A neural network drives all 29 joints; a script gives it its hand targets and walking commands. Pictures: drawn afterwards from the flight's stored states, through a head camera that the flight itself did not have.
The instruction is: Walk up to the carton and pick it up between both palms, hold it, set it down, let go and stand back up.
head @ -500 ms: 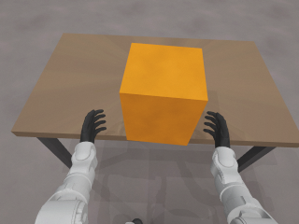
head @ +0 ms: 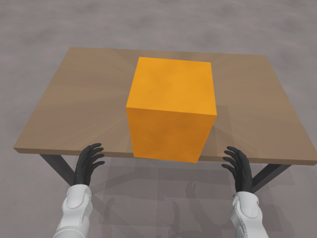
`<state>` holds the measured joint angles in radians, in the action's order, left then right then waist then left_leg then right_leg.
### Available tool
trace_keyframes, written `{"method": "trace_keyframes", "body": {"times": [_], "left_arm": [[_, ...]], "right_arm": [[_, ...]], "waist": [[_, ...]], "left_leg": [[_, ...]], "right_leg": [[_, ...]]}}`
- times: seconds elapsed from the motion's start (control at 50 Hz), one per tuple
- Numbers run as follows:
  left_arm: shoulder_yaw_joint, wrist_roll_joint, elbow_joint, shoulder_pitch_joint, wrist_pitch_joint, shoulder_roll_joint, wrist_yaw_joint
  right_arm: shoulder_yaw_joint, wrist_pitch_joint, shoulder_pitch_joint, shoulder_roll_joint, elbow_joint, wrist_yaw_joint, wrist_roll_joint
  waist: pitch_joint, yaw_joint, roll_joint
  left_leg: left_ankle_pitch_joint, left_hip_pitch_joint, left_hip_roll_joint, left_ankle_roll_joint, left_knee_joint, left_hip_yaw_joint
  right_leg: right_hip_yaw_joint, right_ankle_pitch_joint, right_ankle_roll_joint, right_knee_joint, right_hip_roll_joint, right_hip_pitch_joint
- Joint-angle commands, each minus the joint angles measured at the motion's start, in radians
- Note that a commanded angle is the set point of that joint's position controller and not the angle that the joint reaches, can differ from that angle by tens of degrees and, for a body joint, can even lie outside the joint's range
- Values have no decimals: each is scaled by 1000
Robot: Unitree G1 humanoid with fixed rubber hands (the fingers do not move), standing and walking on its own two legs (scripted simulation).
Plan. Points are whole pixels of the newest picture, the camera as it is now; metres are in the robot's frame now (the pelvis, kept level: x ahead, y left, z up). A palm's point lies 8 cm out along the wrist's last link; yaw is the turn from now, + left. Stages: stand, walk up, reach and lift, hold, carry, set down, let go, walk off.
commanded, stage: set down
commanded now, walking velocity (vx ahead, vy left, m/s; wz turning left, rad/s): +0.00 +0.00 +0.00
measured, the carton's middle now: (169, 112) +0.47 +0.01 +0.01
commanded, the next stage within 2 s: none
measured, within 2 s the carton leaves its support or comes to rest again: neither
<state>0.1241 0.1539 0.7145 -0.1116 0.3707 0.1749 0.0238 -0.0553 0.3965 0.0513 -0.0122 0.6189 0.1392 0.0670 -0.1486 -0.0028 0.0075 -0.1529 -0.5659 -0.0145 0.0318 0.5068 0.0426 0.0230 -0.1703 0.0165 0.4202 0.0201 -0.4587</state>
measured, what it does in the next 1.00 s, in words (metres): stands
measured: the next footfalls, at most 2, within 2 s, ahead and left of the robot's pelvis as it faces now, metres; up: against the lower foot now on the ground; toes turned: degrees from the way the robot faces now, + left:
none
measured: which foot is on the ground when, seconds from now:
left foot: down 0.00-1.00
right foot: down 0.00-1.00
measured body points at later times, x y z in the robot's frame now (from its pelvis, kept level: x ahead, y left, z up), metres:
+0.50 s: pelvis +0.02 -0.01 +0.00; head -0.01 +0.02 +0.45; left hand +0.22 +0.24 -0.03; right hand +0.22 -0.19 -0.01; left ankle +0.05 +0.08 -0.73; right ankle +0.01 -0.13 -0.73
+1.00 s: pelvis +0.03 -0.01 +0.00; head +0.01 +0.02 +0.45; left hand +0.22 +0.23 -0.06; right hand +0.22 -0.18 -0.03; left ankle +0.05 +0.08 -0.73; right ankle +0.01 -0.13 -0.73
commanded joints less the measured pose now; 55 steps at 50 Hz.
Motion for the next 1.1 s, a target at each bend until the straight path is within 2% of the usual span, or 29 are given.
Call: {"method": "trace_keyframes", "body": {"times": [0.0,0.1,0.14,0.18,0.22,0.26,0.34,0.36,0.38,0.4,0.42,0.46,0.48,0.5,0.52,0.6,0.66,0.7,0.72,0.78,0.82,0.84,0.88,0.94,0.96,1.02,1.04,1.06,1.08], "left_arm": [[-110,38,-369,-75,32,247,35],[-94,20,-395,10,-20,259,57],[-81,16,-431,90,-42,255,65],[-89,21,-441,85,-65,260,72],[-75,19,-475,142,-79,260,77],[-78,29,-531,160,-83,257,74],[-78,29,-568,209,-96,261,69],[-82,23,-576,230,-103,248,64],[-86,25,-587,225,-105,250,59],[-98,13,-550,233,-119,235,55],[-100,26,-597,229,-113,242,46],[-100,13,-560,223,-134,248,35],[-110,3,-526,204,-148,236,27],[-113,3,-541,187,-151,240,15],[-117,-1,-518,192,-162,242,10],[-115,-17,-482,177,-203,243,-4],[-119,-18,-463,191,-230,245,3],[-108,-17,-478,205,-239,255,7],[-100,-14,-525,221,-236,266,9],[-98,-35,-482,246,-256,236,16],[-91,-37,-505,255,-261,243,21],[-91,-43,-510,259,-264,235,19],[-85,-56,-500,284,-272,228,21],[-78,-75,-491,310,-290,211,22],[-80,-72,-517,302,-292,205,18],[-80,-77,-503,307,-303,203,12],[-84,-75,-494,312,-307,199,12],[-89,-75,-507,306,-310,198,8],[-93,-89,-470,305,-320,181,4]], "right_arm": [[119,54,82,-176,-247,-2,169],[131,34,-1,-154,-252,24,181],[153,26,-84,-139,-284,35,183],[155,12,-87,-125,-306,43,175],[163,5,-144,-110,-343,47,177],[170,-5,-169,-104,-378,44,175],[161,-30,-212,-107,-446,30,153],[156,-39,-229,-115,-432,23,150],[149,-45,-217,-119,-450,15,144],[137,-60,-211,-131,-408,2,132],[119,-59,-203,-134,-450,-4,131],[104,-75,-185,-142,-429,-16,113],[84,-89,-164,-158,-380,-26,94],[73,-96,-144,-163,-379,-35,87],[60,-103,-150,-171,-367,-40,83],[37,-132,-139,-181,-325,-51,51],[38,-144,-163,-174,-317,-48,35],[43,-140,-178,-167,-338,-41,27],[48,-133,-198,-159,-366,-33,31],[59,-135,-217,-169,-302,-39,23],[59,-131,-236,-171,-319,-35,30],[61,-131,-234,-172,-311,-38,30],[56,-132,-254,-186,-282,-40,24],[58,-127,-269,-199,-247,-46,23],[47,-123,-261,-210,-260,-49,20],[42,-119,-253,-214,-260,-58,21],[47,-121,-254,-216,-260,-60,17],[38,-121,-248,-220,-264,-63,16],[34,-131,-234,-228,-220,-73,10]], "waist": [[-255,-13,-74],[-83,-13,-54],[-19,-20,-37],[28,-19,-46],[62,-36,-61],[72,-42,-77],[91,-51,-73],[108,-52,-93],[103,-49,-89],[123,-48,-103],[114,-50,-100],[129,-52,-102],[149,-44,-115],[140,-46,-127],[151,-37,-117],[166,-33,-115],[159,-22,-100],[139,-22,-77],[126,-23,-82],[125,-24,-94],[120,-14,-99],[104,-19,-108],[104,-7,-109],[110,-12,-133],[84,-7,-129],[93,-9,-133],[97,-11,-117],[98,-8,-131],[121,-13,-138]], "left_leg": [[97,629,-6,-91,-75,-90],[102,655,1,-87,-93,-77],[131,677,6,-82,-98,-63],[139,668,4,-77,-96,-60],[157,671,13,-74,-93,-46],[189,668,8,-80,-91,-46],[176,661,0,-72,-104,-36],[168,662,-4,-79,-113,-38],[153,646,-6,-78,-119,-40],[117,637,-18,-83,-133,-50],[81,608,-26,-81,-141,-59],[-3,576,-35,-77,-167,-59],[-56,555,-46,-78,-187,-66],[-104,525,-54,-76,-199,-72],[-143,502,-61,-70,-215,-75],[-175,488,-64,-67,-231,-65],[-130,511,-52,-65,-214,-51],[-51,556,-35,-68,-189,-30],[3,575,-29,-66,-176,-25],[96,618,-21,-75,-155,-13],[141,630,-19,-75,-145,-13],[163,648,-16,-79,-139,-13],[222,677,-17,-87,-132,-14],[306,702,-13,-99,-120,-7],[317,711,-20,-104,-117,-19],[323,711,-17,-102,-117,-18],[311,710,-17,-100,-118,-15],[306,709,-22,-103,-124,-24],[288,701,-28,-107,-134,-30]], "right_leg": [[-25,-28,-30,-76,5,162],[-35,-32,-33,-104,-2,218],[-39,-12,-32,-122,-5,256],[-47,-21,-41,-127,-13,245],[-53,-9,-45,-134,-16,253],[-54,-7,-54,-134,-16,248],[-59,-17,-64,-139,-18,243],[-56,-32,-68,-138,-15,234],[-57,-40,-71,-137,-12,233],[-52,-74,-77,-133,-5,227],[-50,-79,-76,-122,-3,240],[-50,-116,-72,-115,-3,252],[-42,-142,-71,-108,3,246],[-40,-156,-68,-95,6,264],[-36,-154,-63,-87,7,279],[-34,-158,-56,-82,3,295],[-37,-139,-54,-91,-2,293],[-37,-113,-50,-106,-10,275],[-39,-77,-50,-105,-12,282],[-31,-50,-55,-116,-8,261],[-32,-18,-55,-115,-6,266],[-29,-17,-56,-118,-2,261],[-27,9,-56,-123,1,257],[-18,28,-62,-130,7,255],[-15,24,-64,-128,14,257],[-14,25,-68,-134,14,246],[-13,16,-66,-136,15,243],[-11,7,-69,-133,17,245],[-4,-18,-71,-134,20,234]]}}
